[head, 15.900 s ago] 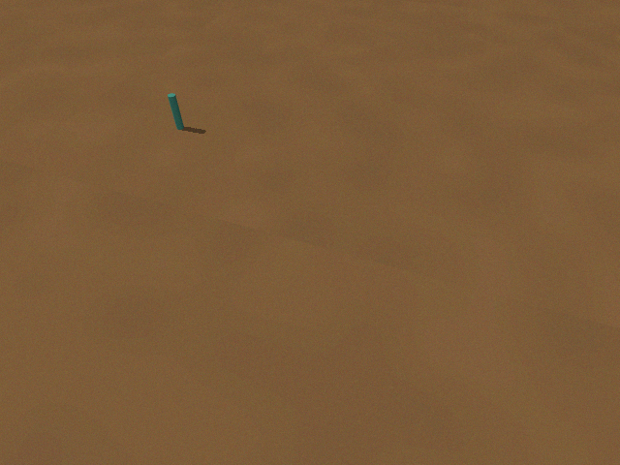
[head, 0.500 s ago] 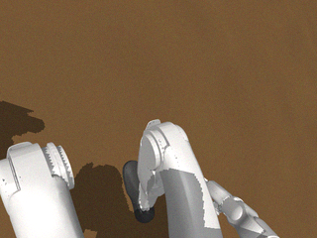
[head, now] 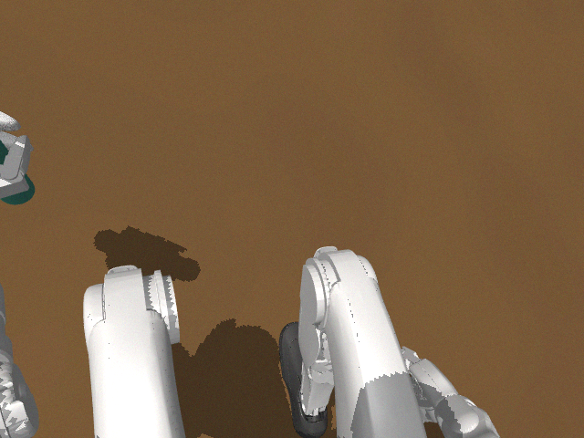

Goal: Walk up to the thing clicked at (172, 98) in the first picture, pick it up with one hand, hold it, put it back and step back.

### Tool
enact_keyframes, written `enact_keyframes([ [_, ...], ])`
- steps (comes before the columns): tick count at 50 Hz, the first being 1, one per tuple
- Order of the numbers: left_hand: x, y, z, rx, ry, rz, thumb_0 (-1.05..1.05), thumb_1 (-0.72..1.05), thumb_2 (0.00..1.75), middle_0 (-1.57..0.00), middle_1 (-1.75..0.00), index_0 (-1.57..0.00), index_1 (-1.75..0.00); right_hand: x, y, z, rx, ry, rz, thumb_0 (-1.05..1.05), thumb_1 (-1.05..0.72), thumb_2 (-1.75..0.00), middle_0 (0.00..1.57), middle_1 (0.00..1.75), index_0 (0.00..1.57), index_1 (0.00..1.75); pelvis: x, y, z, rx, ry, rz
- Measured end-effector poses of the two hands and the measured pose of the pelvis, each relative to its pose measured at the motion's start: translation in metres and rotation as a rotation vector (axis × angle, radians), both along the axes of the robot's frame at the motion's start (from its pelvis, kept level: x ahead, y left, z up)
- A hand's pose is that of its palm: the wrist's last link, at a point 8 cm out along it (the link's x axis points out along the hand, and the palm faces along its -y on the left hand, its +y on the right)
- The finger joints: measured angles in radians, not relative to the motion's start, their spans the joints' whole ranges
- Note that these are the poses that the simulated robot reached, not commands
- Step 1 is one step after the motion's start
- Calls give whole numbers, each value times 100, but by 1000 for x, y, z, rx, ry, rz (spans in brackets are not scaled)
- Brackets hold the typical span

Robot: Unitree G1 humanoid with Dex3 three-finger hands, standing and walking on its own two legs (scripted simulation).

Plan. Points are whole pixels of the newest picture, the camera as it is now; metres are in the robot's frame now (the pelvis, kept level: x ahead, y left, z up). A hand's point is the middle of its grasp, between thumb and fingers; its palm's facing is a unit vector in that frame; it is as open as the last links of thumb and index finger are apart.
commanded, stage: settle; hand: left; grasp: from the side
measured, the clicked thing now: out of the picture +0.44 +0.33 -0.07
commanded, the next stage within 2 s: lift in 1.00 s
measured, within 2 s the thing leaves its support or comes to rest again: neither
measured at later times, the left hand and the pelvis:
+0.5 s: hand (3, 125) +0.45 +0.29 +0.00, palm faces +0.29 -0.95 -0.05, open 5.3 cm; pelvis +0.01 -0.02 +0.03, yaw +4 degrees
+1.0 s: hand out of the picture +0.45 +0.29 +0.03, palm faces +0.30 -0.95 -0.06, open 5.3 cm; pelvis +0.01 -0.01 +0.05, yaw +5 degrees
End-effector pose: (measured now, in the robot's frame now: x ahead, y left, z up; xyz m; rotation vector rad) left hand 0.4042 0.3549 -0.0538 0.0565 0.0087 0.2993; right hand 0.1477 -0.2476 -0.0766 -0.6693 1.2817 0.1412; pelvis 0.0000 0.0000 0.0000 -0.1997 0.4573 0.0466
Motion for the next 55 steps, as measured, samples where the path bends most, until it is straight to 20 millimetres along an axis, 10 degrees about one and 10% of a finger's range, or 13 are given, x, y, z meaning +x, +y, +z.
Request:
enact_keyframes([
  [55,9,-24,88,-10,46,5,3,18,110,-98,-112,-102,-110,-7,-21,26,67,-43,-166,1,-88,-89,20,30,20,29,6,-14,55,90,108,36],
])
